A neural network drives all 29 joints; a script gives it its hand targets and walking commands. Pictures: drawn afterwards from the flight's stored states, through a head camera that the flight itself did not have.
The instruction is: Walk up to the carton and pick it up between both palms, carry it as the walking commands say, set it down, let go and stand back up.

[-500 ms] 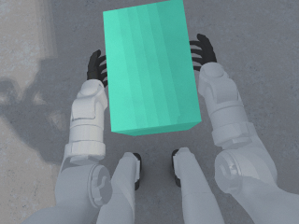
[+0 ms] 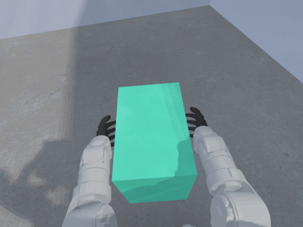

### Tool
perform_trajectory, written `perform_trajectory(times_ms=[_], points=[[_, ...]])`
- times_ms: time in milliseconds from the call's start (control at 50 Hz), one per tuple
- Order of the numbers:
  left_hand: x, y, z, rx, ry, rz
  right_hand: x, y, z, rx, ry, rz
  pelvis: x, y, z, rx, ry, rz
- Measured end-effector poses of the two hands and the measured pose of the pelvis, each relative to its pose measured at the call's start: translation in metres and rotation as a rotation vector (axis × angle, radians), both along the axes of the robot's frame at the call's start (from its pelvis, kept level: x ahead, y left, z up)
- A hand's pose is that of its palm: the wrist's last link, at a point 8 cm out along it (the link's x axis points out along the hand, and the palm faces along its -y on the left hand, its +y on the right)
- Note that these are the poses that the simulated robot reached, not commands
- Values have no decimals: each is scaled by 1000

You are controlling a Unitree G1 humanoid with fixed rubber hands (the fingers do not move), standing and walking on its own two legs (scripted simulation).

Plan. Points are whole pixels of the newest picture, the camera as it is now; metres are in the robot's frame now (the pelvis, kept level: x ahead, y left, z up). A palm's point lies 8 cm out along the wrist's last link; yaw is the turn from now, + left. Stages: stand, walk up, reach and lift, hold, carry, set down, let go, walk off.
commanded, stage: reach and lift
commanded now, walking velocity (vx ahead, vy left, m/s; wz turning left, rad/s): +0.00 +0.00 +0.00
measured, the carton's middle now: (153, 145) +0.37 +0.03 -0.04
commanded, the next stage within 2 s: hold in 1.84 s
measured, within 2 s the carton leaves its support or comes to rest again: neither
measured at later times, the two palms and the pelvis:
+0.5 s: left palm (98, 138) +0.33 +0.16 +0.07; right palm (203, 130) +0.35 -0.11 +0.07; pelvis +0.03 +0.01 +0.02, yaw +0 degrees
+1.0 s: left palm (95, 141) +0.32 +0.17 +0.07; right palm (201, 132) +0.35 -0.10 +0.07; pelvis +0.03 +0.02 +0.02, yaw +0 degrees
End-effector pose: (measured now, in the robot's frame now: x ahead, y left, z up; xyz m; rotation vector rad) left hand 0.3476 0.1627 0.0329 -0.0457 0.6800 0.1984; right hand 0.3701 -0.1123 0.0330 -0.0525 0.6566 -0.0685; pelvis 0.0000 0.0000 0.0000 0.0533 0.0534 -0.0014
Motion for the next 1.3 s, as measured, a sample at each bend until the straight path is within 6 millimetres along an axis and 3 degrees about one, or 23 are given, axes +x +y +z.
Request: perform_trajectory(times_ms=[200,440,720,1080,1300], points=[[-10,5,16,30,7,-11,-7,5,16,26,6,-10,27,4,13,-8,-54,-5],[-15,2,39,39,5,-19,-18,2,33,49,3,-31,35,9,18,-15,-122,-8],[-26,3,38,41,15,-14,-27,3,32,45,13,-21,29,11,18,-18,-143,-8],[-21,6,36,62,18,-45,-23,6,34,27,12,-20,32,21,17,-32,-139,-6],[-23,1,36,72,32,-60,-32,1,27,34,26,-31,31,20,17,-31,-140,-3]])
